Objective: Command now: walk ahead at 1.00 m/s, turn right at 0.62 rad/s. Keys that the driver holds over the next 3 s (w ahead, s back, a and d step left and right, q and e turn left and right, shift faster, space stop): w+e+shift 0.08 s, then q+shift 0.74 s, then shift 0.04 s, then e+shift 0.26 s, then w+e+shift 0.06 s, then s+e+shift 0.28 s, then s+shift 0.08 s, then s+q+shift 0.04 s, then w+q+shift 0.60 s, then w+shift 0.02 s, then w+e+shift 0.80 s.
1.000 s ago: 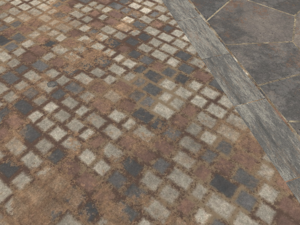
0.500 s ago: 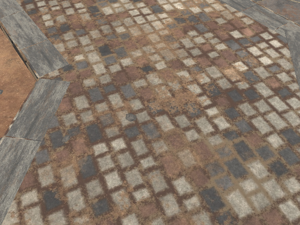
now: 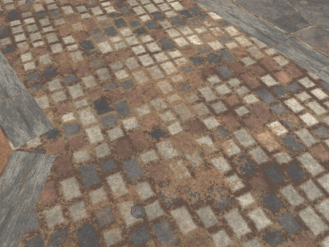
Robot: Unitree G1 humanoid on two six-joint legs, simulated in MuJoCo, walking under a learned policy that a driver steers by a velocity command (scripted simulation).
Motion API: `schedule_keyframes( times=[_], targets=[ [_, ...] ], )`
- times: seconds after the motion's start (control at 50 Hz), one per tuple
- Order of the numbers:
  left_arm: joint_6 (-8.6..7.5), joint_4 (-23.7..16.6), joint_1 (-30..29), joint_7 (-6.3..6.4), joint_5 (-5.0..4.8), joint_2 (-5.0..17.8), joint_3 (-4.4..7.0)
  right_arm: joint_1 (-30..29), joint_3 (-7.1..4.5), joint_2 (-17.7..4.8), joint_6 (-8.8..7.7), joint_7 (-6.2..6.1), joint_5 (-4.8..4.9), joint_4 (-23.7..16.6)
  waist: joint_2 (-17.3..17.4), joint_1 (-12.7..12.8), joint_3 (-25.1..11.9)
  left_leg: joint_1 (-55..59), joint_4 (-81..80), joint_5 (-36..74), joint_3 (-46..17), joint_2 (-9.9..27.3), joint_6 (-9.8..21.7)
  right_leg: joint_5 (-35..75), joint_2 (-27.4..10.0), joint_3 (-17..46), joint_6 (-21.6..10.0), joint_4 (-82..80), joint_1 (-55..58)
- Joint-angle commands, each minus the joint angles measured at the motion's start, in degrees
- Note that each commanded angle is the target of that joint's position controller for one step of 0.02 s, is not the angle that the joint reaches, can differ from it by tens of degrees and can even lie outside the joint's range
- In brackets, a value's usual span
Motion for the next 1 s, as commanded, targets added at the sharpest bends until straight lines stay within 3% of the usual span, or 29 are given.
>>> schedule_keyframes(
  times=[0.02,0.06,0.08,0.1,0.12,0.14,0.16,0.18,0.2,0.22,0.24,0.28,0.34,0.4,0.46,0.5,0.54,0.56,0.58,0.6,0.62,0.64,0.66,0.68,0.74,0.8,0.86,0.94,1.0],
  targets=[
    [-1.15,-4.41,-5.74,-1.05,0.2,1.47,-0.31,-2.08,-0.48,-6.34,-1.42,-1.41,0.37,-2.78,4.06,1.59,3.55,-9.52,-2.71,63.83,3.23,13.79,-6.35,7.16,4.8,-7.86,-2.39,-9.86,12.94],
    [-0.62,-3.21,-1.28,-1.0,0.49,4.15,0.35,-3.1,-1.11,-9.61,-0.41,-3.32,-0.15,-3.01,7.18,4.97,-0.65,-2.88,5.42,81.6,4.0,16.25,-7.42,3.25,8.59,-9.83,-3.69,-12.06,18.41],
    [-0.15,-1.69,4.56,-0.72,0.49,6.23,1.09,-4.64,-1.65,-11.4,0.54,-4.19,-0.65,-3.5,8.61,8.5,-3.71,-1.67,12.81,88.95,3.73,17.52,-7.67,-1.08,10.63,-10.14,-4.32,-11.63,24.07],
    [-0.09,1.38,14.5,-0.22,1.4,8.13,1.95,-6.42,-1.8,-12.04,1.46,-4.56,-1.0,-3.83,7.97,13.03,-6.8,-4.87,24.97,90.44,2.46,18.51,-7.01,-3.95,12.12,-7.84,-5.57,-12.7,34.38],
    [-0.22,5.08,26.45,0.83,2.04,9.83,3.13,-9.58,-1.95,-12.48,2.15,-4.45,-1.27,-4.21,6.38,18.83,-9.18,-10.38,42.64,82.05,1.11,18.01,-5.86,-3.31,9.67,-1.54,-8.27,-18.16,44.91],
    [-0.33,6.97,29.22,2.03,1.72,10.81,3.97,-11.65,-1.51,-9.27,2.3,-3.38,-1.08,-3.73,-2.16,19.02,-7.45,-21.02,67.41,29.06,1.2,7.94,-4.21,0.18,4.48,4.55,-9.84,-22.95,51.98],
    [-1.09,5.36,22.79,2.41,3.29,15.34,4.42,0.93,1.21,0.71,1.49,-2.54,0.37,-6.39,-15.17,4.52,-12.85,-42.3,85.46,-15.67,-8.44,3.35,-3.98,38.32,-10.66,22.96,-14.34,-11.32,67.98],
    [-1.3,3.72,22.89,2.48,2.09,14.14,4.9,1.98,1.37,-2.17,1.09,-2.74,2.13,-5.83,-4.25,8.38,-23.47,-45.82,88.2,-11.04,-19.34,2.03,-1.95,28.21,-15.62,32.67,-19.04,-19.66,69.55],
    [-1.25,2.21,15.98,2.97,1.76,11.21,4.21,-2.03,1.13,-5.1,1.11,-2.56,1.88,-6.05,2.37,5.5,-13.02,-47.91,83.63,-4.21,-16.71,5.38,-1.96,12.71,-14.59,28.3,-16.88,-28.07,57.07],
    [-3.13,-0.89,7.56,1.67,0.28,3.47,1.91,-6.27,-0.75,-8.8,0.65,-1.79,6.03,-6.93,6.72,4.52,-5.93,-44.78,79.83,-3.7,-19.88,7.49,-1.96,6.93,-14.3,24.54,-14.8,-33.7,44.44],
    [-4.45,-0.68,4.13,1.06,-0.06,2.39,1.12,-6.95,-1.14,-8.51,1.76,-1.92,5.86,-6.16,6.44,2.31,-2.49,-41.57,75.35,-1.35,-20.48,9.91,-2.96,8.31,-12.63,19.87,-12.12,-35.42,36.75],
    [-5.54,0.43,1.5,1.09,0.73,3.92,1.48,-3.25,-1.6,-6.97,4.23,-1.96,4.16,-4.72,2.28,-1.24,0.26,-34.23,65.69,2.2,-20.1,12.61,-4.95,13.12,-7.58,8.82,-7.31,-38.16,27.53],
    [-5.74,0.34,-0.47,3.27,1.48,6.83,2.22,-7.17,-1.35,-4.24,4.98,-1.86,2.55,-6.94,-1.26,-1.21,0.6,-36.08,53.81,9.82,-14.18,11.57,-7.54,30.33,-2.47,-2.5,-2.45,-38.19,27.0],
    [-3.72,-1.11,-1.12,6.28,0.31,8.24,2.7,-12.06,-0.9,-2.79,4.68,-0.79,2.52,-8.78,-1.71,1.6,-2.47,-39.27,38.46,20.42,-9.86,10.93,-8.32,28.03,-0.15,-7.98,1.36,-35.82,36.08],
    [-1.03,-1.7,0.56,8.16,-0.27,8.48,2.88,-15.96,-1.06,-2.61,4.66,0.88,1.97,-11.14,-2.14,4.35,-5.09,-41.51,28.84,26.55,-5.77,9.24,-8.27,26.62,-2.12,-9.87,2.21,-29.84,45.15],
    [0.77,-3.0,-1.27,8.7,-0.11,8.39,3.03,-12.02,-2.01,-4.25,4.58,1.98,1.77,-11.19,-3.89,2.58,-7.03,-38.18,28.02,22.77,-3.12,6.84,-6.67,32.33,-3.97,-10.43,2.01,-23.0,46.3],
    [2.07,-5.22,-5.79,8.73,-0.27,8.34,3.22,-3.42,-3.49,-7.32,4.59,2.05,1.58,-10.13,-5.46,-2.04,-9.38,-30.52,26.81,16.14,-2.91,4.38,-2.7,39.5,-5.33,-10.02,2.13,-12.17,43.76],
    [2.3,-6.57,-9.77,8.22,-0.6,7.63,2.94,5.56,-4.81,-9.81,4.2,1.42,1.35,-8.39,-2.69,-7.54,-11.66,-20.08,19.84,20.45,-5.7,3.8,0.68,32.1,-3.3,-9.78,2.87,0.49,38.23],
    [1.84,-7.53,-9.59,6.67,0.79,3.33,1.67,6.57,-5.63,-12.76,3.92,0.21,1.11,-8.15,9.26,-6.09,-9.89,-11.69,17.65,45.28,-16.79,9.4,3.69,-13.32,4.25,-8.66,5.39,13.96,26.32],
    [1.31,-8.82,-1.92,5.0,1.97,-1.02,0.77,1.45,-5.92,-16.42,3.4,-0.29,-1.81,-11.84,20.92,1.95,-14.44,-0.49,19.09,59.7,-44.86,20.97,17.88,-45.11,16.41,0.03,9.82,36.28,7.4],
    [-0.16,-8.45,2.15,3.67,0.48,4.52,1.21,-5.32,-6.52,-17.73,3.36,-0.08,-2.41,-15.83,14.35,1.51,-25.67,2.71,10.34,37.35,-57.29,25.69,21.72,-40.92,14.04,13.44,8.26,40.75,5.61],
    [-0.97,-9.28,-3.04,3.2,-0.76,8.62,2.18,-10.32,-6.04,-14.78,3.67,-0.23,-0.78,-18.47,6.82,1.53,-18.64,-3.92,7.91,24.27,-53.03,24.2,18.67,-36.35,11.6,13.66,6.69,36.96,4.4],
    [-0.88,-9.75,-6.56,3.53,0.07,8.5,2.55,-13.12,-5.1,-11.32,4.44,-0.75,1.4,-19.05,-2.07,2.94,-11.93,-11.91,6.82,16.96,-47.73,20.83,14.66,-32.45,9.27,12.49,6.72,31.93,4.36],
    [-0.27,-10.22,-8.08,3.95,0.78,7.73,2.54,-13.87,-4.47,-9.66,5.04,-1.22,2.56,-19.55,-3.66,3.56,-9.54,-17.69,6.66,15.29,-44.1,18.54,12.65,-30.74,8.01,12.12,6.92,26.58,6.35],
    [0.65,-10.01,-8.14,3.92,0.48,4.45,2.31,-13.96,-5.0,-9.45,7.05,-2.45,1.71,-20.69,1.02,4.02,-7.62,-24.39,7.89,21.35,-35.32,10.97,8.26,-28.44,8.75,9.18,8.43,8.83,13.69],
    [0.78,-9.34,-8.19,4.6,-0.28,3.01,2.12,-11.83,-6.1,-11.48,8.6,-3.86,1.57,-20.75,4.87,2.62,-11.78,-21.65,10.3,25.67,-36.05,10.75,6.89,-25.05,10.12,9.71,10.21,-0.06,16.16],
    [1.03,-8.28,-7.68,5.03,-0.51,4.14,2.62,-13.26,-5.96,-10.57,9.76,-4.32,1.49,-21.74,8.8,1.36,-13.04,-21.17,11.52,19.86,-36.27,10.71,4.69,-20.59,9.28,9.82,10.43,-4.47,17.83],
    [0.29,-7.89,-7.13,4.35,0.21,4.66,2.34,-13.69,-3.55,-6.52,9.94,-3.55,-0.12,-21.59,11.01,-0.93,-13.61,-21.2,15.08,23.81,-35.05,13.39,4.76,-19.77,5.2,7.16,9.09,-7.81,22.41],
    [-0.79,-7.3,-5.31,2.54,1.15,1.69,1.31,-12.88,-0.98,-1.85,9.04,-2.25,-0.96,-19.32,8.61,0.31,-10.69,-24.99,16.37,14.89,-31.33,11.04,1.23,-8.45,4.45,6.97,5.78,-24.69,33.58]
  ],
)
